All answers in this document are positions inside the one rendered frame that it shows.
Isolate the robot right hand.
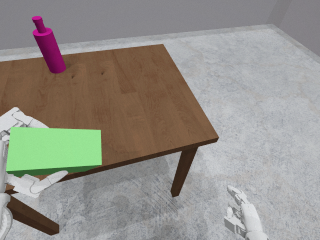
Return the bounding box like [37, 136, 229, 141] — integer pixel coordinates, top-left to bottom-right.
[224, 185, 264, 238]

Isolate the left robot forearm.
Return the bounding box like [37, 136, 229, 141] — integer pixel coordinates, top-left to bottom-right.
[0, 193, 13, 240]

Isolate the robot left hand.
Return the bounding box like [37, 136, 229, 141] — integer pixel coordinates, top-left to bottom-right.
[0, 107, 69, 198]

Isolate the table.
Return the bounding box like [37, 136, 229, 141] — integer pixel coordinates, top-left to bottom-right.
[0, 44, 219, 236]

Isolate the sponge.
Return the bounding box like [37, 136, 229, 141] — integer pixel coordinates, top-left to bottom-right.
[6, 127, 102, 177]

